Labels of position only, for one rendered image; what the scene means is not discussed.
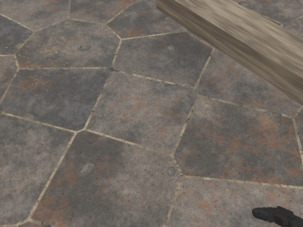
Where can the robot right hand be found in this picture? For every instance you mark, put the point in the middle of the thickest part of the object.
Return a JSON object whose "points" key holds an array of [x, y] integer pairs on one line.
{"points": [[279, 215]]}

